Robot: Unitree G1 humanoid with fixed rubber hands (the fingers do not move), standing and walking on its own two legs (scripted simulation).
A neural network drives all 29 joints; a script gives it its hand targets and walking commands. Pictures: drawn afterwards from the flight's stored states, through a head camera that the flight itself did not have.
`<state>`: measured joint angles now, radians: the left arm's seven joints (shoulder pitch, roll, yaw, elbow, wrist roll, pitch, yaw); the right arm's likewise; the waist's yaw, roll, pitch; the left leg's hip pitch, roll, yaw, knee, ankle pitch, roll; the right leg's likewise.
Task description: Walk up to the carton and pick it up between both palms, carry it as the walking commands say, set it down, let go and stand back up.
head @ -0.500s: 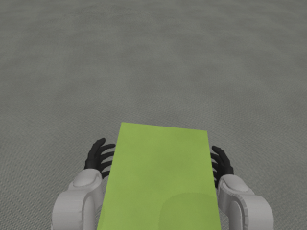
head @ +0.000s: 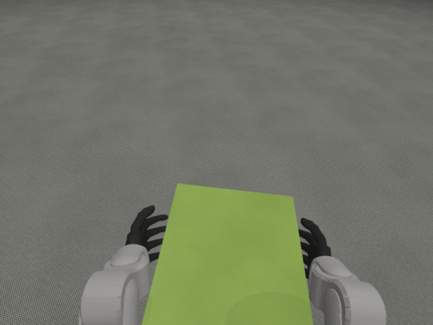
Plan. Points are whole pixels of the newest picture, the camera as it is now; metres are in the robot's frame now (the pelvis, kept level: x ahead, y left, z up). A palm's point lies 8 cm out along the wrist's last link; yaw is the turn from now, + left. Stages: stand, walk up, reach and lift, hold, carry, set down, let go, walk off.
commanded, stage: carry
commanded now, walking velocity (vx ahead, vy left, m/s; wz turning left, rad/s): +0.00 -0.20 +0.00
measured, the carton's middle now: (223, 286) +0.22 +0.00 +0.01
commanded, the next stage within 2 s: none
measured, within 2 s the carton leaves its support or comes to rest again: neither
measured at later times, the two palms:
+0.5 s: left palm (227, 273) +0.19 +0.00 +0.13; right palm (431, 287) +0.18 -0.29 +0.11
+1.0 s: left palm out of the picture +0.12 -0.11 +0.10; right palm out of the picture +0.12 -0.40 +0.10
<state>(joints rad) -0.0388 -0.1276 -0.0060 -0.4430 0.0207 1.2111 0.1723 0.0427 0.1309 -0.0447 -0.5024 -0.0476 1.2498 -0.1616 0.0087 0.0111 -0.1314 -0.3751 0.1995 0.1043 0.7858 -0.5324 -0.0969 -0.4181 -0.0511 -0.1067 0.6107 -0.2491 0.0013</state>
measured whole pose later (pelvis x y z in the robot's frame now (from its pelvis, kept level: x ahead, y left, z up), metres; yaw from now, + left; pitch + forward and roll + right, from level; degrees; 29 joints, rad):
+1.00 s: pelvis -0.10 -0.26 +0.01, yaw +0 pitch +3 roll -1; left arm 0.05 -0.13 0.00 -0.56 0.04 1.24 0.19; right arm 0.07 0.13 -0.01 -0.48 -0.02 1.21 -0.15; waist 0.01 -0.02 -0.13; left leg -0.28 0.10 0.15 0.52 -0.29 -0.01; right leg -0.54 0.00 -0.05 0.93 -0.37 -0.01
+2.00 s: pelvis -0.18 -0.59 +0.00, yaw -1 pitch +4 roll -1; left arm -0.02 -0.13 -0.02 -0.53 0.03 1.19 0.18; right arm 0.03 0.13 -0.04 -0.55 -0.03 1.23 -0.16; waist 0.01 0.04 -0.10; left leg -0.38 0.24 0.08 0.69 -0.42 -0.11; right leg -0.38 -0.03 -0.08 0.57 -0.24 0.01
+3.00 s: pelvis -0.25 -0.81 +0.01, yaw +0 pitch +2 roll +0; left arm 0.02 -0.13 0.01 -0.54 0.04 1.19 0.16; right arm 0.01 0.13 -0.01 -0.52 -0.03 1.24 -0.17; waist -0.02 0.04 -0.12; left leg -0.30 0.15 0.10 0.47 -0.19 -0.09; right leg -0.36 -0.01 -0.07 0.49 -0.18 -0.03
